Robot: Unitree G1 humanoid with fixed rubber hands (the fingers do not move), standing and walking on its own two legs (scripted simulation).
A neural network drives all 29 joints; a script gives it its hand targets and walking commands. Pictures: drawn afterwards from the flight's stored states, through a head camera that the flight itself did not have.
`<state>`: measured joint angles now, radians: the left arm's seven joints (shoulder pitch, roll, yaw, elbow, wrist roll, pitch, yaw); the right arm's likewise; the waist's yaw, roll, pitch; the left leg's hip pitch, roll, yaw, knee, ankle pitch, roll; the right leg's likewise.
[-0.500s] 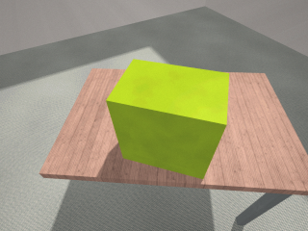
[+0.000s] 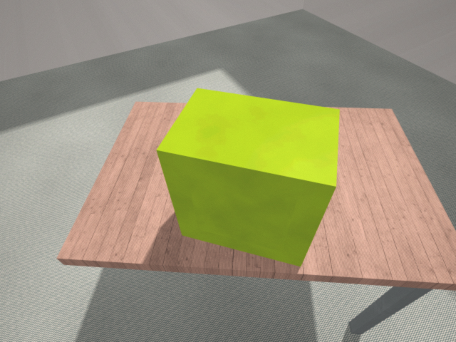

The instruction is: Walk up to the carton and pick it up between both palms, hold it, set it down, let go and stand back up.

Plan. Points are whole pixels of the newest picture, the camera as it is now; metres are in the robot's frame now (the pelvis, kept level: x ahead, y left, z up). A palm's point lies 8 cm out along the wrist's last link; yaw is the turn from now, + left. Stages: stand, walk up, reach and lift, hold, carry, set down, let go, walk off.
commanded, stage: stand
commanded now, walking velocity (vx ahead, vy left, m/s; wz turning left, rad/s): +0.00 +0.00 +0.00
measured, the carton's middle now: (250, 180) +0.42 -0.02 +0.01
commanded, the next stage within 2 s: none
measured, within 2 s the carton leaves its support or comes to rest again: neither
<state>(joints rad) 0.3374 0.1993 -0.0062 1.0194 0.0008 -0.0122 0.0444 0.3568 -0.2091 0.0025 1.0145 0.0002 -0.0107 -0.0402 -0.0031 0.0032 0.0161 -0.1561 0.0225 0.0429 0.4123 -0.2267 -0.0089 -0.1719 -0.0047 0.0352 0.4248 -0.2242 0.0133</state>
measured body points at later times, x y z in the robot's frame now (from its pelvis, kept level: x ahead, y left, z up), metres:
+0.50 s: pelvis +0.00 +0.00 +0.00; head +0.00 +0.00 +0.45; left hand +0.00 +0.24 -0.15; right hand -0.01 -0.24 -0.15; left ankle +0.00 +0.12 -0.74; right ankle +0.00 -0.13 -0.74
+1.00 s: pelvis +0.00 +0.00 +0.00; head +0.00 +0.00 +0.45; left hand +0.00 +0.24 -0.15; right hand -0.01 -0.24 -0.15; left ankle +0.00 +0.12 -0.74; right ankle +0.00 -0.13 -0.74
